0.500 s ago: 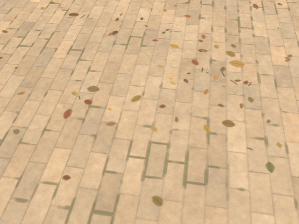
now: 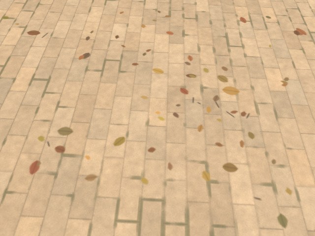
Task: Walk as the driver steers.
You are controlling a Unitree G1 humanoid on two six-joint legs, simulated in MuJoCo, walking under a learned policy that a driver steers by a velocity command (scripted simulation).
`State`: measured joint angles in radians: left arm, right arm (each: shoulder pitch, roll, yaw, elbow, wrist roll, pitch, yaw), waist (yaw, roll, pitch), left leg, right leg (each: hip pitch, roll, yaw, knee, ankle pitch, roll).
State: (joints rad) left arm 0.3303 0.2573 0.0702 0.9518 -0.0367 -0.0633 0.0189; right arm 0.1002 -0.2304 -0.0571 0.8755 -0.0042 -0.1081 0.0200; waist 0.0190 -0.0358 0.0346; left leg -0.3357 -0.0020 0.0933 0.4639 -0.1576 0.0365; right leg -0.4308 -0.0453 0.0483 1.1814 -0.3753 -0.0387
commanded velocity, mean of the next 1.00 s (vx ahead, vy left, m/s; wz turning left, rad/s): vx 0.50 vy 0.00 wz -0.56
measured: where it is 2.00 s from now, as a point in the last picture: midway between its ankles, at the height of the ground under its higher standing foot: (229, 171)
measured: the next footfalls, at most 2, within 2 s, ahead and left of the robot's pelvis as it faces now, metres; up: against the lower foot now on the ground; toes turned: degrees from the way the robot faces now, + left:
right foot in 0.40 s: +0.35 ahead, -0.17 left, +0.00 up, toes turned -17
left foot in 0.88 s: +0.69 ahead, -0.09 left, +0.00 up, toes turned -34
